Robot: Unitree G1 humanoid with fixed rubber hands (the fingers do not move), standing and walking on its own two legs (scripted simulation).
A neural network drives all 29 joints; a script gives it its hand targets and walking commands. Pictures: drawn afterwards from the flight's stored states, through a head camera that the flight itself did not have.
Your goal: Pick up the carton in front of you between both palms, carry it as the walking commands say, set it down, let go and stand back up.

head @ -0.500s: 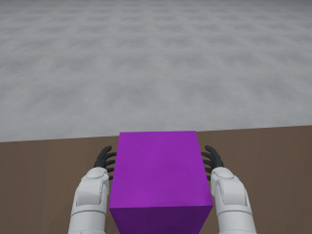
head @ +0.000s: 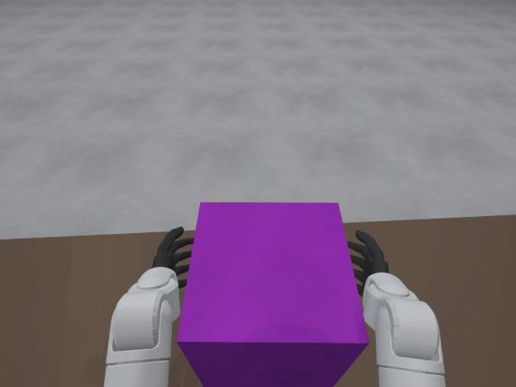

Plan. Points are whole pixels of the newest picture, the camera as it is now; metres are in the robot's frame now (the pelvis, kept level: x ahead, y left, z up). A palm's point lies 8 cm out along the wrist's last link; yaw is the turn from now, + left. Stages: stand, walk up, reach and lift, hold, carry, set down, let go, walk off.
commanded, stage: carry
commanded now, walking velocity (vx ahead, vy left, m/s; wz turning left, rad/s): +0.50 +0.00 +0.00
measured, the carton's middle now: (268, 300) +0.28 -0.01 +0.02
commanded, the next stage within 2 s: none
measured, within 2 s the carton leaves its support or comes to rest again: neither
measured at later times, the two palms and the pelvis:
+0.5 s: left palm (211, 177) +0.51 +0.10 +0.09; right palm (361, 177) +0.51 -0.20 +0.09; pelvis +0.26 -0.05 +0.00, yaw +0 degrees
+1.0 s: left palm (218, 110) +0.85 +0.12 +0.06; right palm (324, 114) +0.82 -0.18 +0.07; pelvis +0.58 -0.01 +0.00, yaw -4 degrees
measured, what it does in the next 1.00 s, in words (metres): walks ahead: left foot, then right foot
